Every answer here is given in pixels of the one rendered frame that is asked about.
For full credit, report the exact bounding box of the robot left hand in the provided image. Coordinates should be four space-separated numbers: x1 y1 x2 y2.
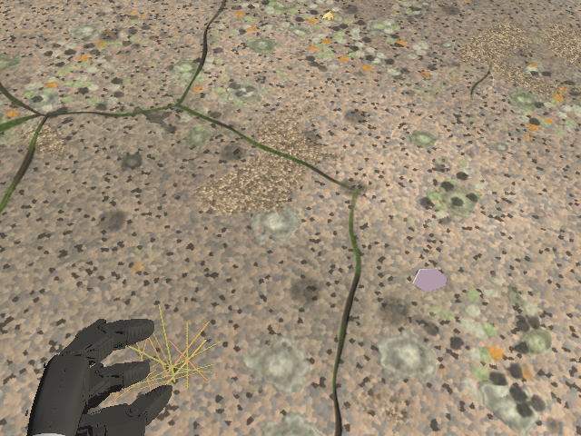
25 319 172 436

